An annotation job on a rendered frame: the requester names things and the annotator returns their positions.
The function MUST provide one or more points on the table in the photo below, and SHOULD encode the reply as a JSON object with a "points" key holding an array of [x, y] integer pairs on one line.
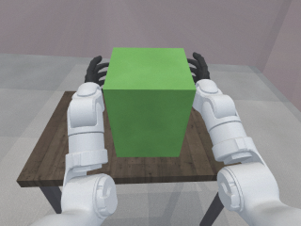
{"points": [[45, 168]]}

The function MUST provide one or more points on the left robot forearm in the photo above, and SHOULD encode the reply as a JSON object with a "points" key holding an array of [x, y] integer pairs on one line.
{"points": [[85, 131]]}

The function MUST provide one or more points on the right robot forearm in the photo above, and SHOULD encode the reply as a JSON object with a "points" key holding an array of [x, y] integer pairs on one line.
{"points": [[230, 143]]}

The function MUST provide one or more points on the robot right upper arm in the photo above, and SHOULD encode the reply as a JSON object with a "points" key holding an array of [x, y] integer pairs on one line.
{"points": [[250, 190]]}

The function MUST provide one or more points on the carton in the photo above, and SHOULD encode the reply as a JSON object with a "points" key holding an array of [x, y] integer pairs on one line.
{"points": [[149, 94]]}

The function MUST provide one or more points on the robot left hand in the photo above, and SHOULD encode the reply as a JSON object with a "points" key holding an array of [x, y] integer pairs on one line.
{"points": [[92, 71]]}

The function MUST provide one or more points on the robot right hand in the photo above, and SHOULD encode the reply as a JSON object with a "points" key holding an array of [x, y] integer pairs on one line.
{"points": [[201, 70]]}

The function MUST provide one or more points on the robot left upper arm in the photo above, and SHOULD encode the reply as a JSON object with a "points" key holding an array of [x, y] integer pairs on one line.
{"points": [[87, 200]]}

